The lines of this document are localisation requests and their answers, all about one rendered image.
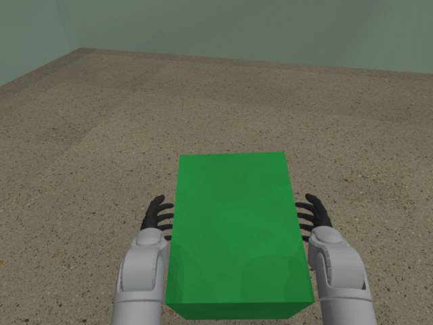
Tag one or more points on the carton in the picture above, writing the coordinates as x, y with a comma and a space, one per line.
236, 249

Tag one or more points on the robot right hand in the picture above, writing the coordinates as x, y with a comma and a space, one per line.
319, 217

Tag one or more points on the robot left hand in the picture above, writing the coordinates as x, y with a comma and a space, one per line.
151, 219

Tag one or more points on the left robot forearm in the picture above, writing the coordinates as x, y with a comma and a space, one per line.
140, 281

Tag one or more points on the right robot forearm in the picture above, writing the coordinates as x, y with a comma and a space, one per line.
342, 282

